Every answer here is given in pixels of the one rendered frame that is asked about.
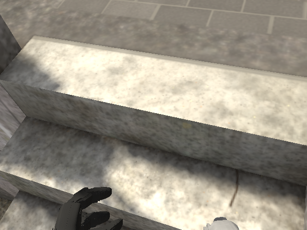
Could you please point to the stairs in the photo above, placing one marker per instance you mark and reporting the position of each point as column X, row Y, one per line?
column 165, row 173

